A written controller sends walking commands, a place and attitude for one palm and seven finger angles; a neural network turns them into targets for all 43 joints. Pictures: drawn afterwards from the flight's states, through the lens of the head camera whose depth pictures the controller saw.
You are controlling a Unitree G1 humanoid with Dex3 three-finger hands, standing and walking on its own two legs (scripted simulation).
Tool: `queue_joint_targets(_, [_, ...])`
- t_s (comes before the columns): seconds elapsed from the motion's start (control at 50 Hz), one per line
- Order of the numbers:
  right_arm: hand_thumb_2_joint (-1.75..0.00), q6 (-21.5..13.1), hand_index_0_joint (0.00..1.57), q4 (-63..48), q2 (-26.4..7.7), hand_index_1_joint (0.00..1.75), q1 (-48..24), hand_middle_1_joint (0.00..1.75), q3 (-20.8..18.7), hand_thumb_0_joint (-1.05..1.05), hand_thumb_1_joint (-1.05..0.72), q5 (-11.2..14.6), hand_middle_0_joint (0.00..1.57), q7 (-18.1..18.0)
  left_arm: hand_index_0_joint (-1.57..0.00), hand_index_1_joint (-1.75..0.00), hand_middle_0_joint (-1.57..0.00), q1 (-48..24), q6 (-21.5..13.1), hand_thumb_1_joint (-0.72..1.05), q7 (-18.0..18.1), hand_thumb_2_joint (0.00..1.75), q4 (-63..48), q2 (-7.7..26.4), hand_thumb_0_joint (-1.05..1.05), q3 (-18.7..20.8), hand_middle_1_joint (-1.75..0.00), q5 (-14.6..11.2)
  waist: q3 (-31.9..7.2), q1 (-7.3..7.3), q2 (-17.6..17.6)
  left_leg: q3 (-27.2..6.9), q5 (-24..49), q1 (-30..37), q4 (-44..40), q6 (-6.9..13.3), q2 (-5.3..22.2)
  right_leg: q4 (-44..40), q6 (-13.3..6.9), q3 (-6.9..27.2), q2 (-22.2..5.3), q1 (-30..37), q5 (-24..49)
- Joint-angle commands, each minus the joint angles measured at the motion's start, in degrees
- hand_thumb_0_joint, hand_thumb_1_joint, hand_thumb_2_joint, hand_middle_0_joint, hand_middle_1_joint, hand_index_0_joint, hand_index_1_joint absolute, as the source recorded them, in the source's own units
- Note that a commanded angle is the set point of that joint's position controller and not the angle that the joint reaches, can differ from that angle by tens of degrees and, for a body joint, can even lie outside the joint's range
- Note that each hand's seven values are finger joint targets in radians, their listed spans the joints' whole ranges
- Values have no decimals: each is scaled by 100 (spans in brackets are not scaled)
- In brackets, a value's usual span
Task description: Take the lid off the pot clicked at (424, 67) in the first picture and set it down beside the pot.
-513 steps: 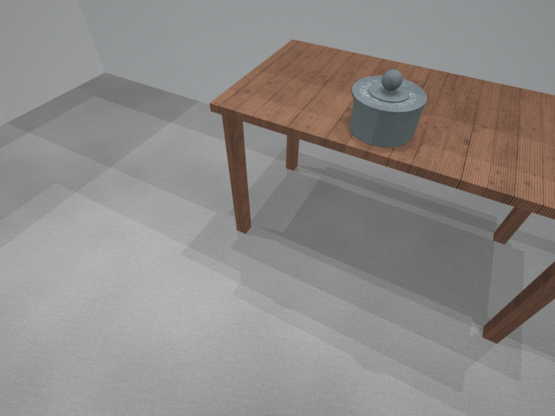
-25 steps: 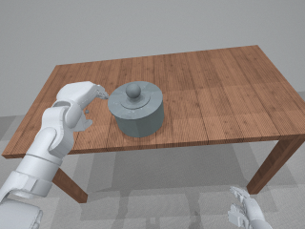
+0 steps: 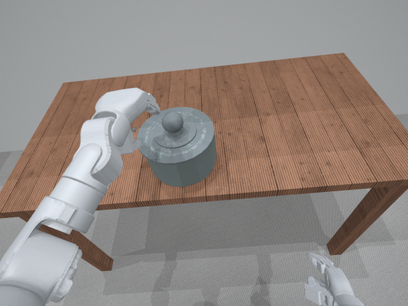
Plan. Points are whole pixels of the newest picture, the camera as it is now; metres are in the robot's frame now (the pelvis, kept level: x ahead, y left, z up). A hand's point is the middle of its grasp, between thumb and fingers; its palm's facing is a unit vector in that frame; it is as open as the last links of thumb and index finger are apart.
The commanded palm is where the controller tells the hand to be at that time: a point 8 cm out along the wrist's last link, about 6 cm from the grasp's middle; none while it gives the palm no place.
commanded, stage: move the open hand above the knob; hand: left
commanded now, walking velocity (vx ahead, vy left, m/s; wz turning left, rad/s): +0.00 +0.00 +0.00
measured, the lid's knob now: (172, 122) +0.52 +0.11 +0.06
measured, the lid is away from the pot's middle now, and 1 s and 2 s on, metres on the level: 0.00 0.00 0.00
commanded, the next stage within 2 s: none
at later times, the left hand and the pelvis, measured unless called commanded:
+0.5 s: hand (166, 107) +0.47 +0.10 +0.15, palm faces -0.26 -0.08 -0.96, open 10.4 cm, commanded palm +0.48 +0.11 +0.21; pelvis -0.01 +0.00 +0.00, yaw -1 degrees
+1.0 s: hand (166, 100) +0.49 +0.11 +0.15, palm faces -0.23 -0.10 -0.97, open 10.4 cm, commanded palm +0.47 +0.11 +0.21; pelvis +0.02 +0.00 +0.00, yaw -2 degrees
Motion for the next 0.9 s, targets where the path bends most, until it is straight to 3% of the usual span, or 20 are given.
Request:
queue_joint_targets(0.0, [-90,-200,20,-731,-556,30,-605,30,-183,0,-90,-15,20,-16,-82,-8,-82,-2982,42,-38,290,152,-620,1157,0,753,-8,215,-2360,-86,-691,-117,1770,1933,139,275,-231,-217,-120,-32,263,-273,2971])
queue_joint_targets(0.02, [-90,-196,20,-730,-565,30,-588,30,-186,0,-90,-19,20,-18,-82,-8,-82,-2946,48,-38,304,152,-469,1328,0,948,-8,215,-2358,-62,-880,-97,1719,1842,162,288,-216,-241,-124,-10,261,-206,2988])
queue_joint_targets(0.08, [-90,-135,20,-640,-510,30,-588,30,-180,0,-90,11,20,-17,-82,-8,-82,-3519,130,-38,341,152,-219,641,0,316,-8,196,-2252,-185,-673,-112,1515,1896,82,262,-211,-240,-132,-85,270,-511,2600])
queue_joint_targets(0.12, [-90,-126,20,-597,-527,30,-524,30,-184,0,-90,-1,20,-29,-82,-8,-82,-3643,169,-38,363,152,171,672,0,397,-8,189,-2238,-206,-894,-134,1365,1812,77,275,-191,-309,-138,-88,278,-535,2453])
queue_joint_targets(0.2, [-90,-126,20,-446,-513,30,-375,30,-192,0,-90,-15,20,-65,-82,-8,-82,-4435,166,-38,418,152,643,463,0,162,-8,245,-2363,-304,-687,-139,1175,1916,68,273,-227,-292,-143,-91,282,-711,2231])
queue_joint_targets(0.22, [-90,-139,20,-433,-522,30,-322,30,-189,0,-90,-25,20,-90,-82,-8,-82,-4425,130,-38,431,152,867,662,0,383,-8,228,-2344,-294,-934,-159,1102,1763,74,294,-221,-346,-138,-65,270,-622,2236])
queue_joint_targets(0.24, [-90,-132,20,-351,-557,30,-273,30,-179,0,-90,-30,20,-120,-82,-8,-82,-4574,109,-38,461,152,1106,783,0,431,-8,265,-2382,-308,-866,-113,996,1742,40,285,-212,-323,-125,-42,261,-615,2157])
queue_joint_targets(0.3, [-90,-174,20,-238,-503,30,-122,30,-186,0,-90,-36,20,-145,-82,-8,-82,-4991,57,-38,524,152,1552,341,0,118,-8,258,-2376,-383,-796,-129,973,1763,24,276,-221,-302,-132,-87,270,-768,2079])
queue_joint_targets(0.34, [-90,-174,20,-147,-534,30,-17,30,-192,0,-90,-35,20,-160,-82,-8,-82,-5054,56,-38,559,152,2044,239,0,72,-8,235,-2195,-449,-955,-106,859,1598,7,286,-203,-352,-118,-59,262,-854,2017])
queue_joint_targets(0.5, [-90,-364,20,145,-626,30,456,30,-245,0,-90,-61,20,-241,-82,-8,-82,-5975,49,-38,750,152,2880,277,0,105,-8,279,-2422,-631,-826,-80,817,1576,9,306,-179,-361,-97,-7,278,-973,2019])
queue_joint_targets(0.52, [-90,-408,20,105,-609,30,519,30,-260,0,-90,-93,20,-255,-82,-8,-82,-5970,-10,-38,765,152,2788,424,0,315,-8,254,-2606,-601,-1040,-103,955,1548,36,342,-164,-384,-85,9,267,-807,2236])
queue_joint_targets(0.58, [-90,-435,20,93,-637,30,599,30,-278,0,-90,-119,20,-252,-82,-8,-82,-5848,-62,-38,858,152,2918,982,0,712,-8,414,-3006,-476,-784,-46,1235,1601,72,347,-194,-304,-101,100,252,-481,2695])
queue_joint_targets(0.62, [-90,-392,20,54,-608,30,648,30,-302,0,-90,-117,20,-225,-82,-8,-82,-5464,-24,-38,840,152,3144,738,0,612,-8,470,-2949,-457,-1036,-24,1490,1448,94,366,-184,-317,-103,79,257,-375,3013])
queue_joint_targets(0.64, [-90,-359,20,56,-652,30,619,30,-300,0,-90,-96,20,-202,-82,-8,-82,-5236,50,-38,825,152,3391,693,0,550,-8,496,-2636,-458,-1055,38,1391,1295,92,359,-186,-341,-90,69,257,-456,3031])
queue_joint_targets(0.68, [-90,-331,20,16,-688,30,609,30,-326,0,-90,-78,20,-162,-82,-8,-82,-5172,93,-38,803,152,3268,693,0,564,-8,458,-2633,-427,-1013,81,1470,1319,89,359,-182,-327,-81,62,259,-416,3155])
queue_joint_targets(0.72, [-90,-338,20,-103,-649,30,547,30,-370,0,-90,-83,20,-147,-82,-8,-82,-5295,29,-38,712,152,2835,379,0,395,-8,328,-2810,-466,-1021,93,1774,1506,169,397,-198,-341,-70,70,240,-332,3514])
queue_joint_targets(0.76, [-90,-365,20,-150,-652,30,520,30,-401,0,-90,-79,20,-139,-82,-8,-82,-5437,-87,-38,671,152,2356,519,0,456,-8,300,-2986,-466,-778,54,1934,1863,218,416,-198,-331,-64,73,261,-372,3559])
queue_joint_targets(0.82, [-90,-356,20,-165,-626,30,550,30,-409,0,-90,-77,20,-181,-82,-8,-82,-5392,-207,-38,641,152,2085,677,0,557,-8,304,-2920,-473,-963,42,2056,1861,234,457,-194,-374,-61,83,267,-311,3687])
queue_joint_targets(0.84, [-90,-360,20,-165,-651,30,536,30,-404,0,-90,-81,20,-175,-82,-8,-82,-5354,-230,-38,682,152,1986,956,0,757,-8,340,-2909,-422,-894,39,2006,1882,218,457,-196,-366,-56,91,273,-278,3696])
queue_joint_targets(0.88, [-90,-322,20,-140,-612,30,465,30,-391,0,-90,-56,20,-149,-82,-8,-82,-5296,-198,-38,726,152,1970,655,0,503,-8,377,-2752,-450,-777,19,2056,1950,198,424,-174,-321,-80,21,296,-495,3495])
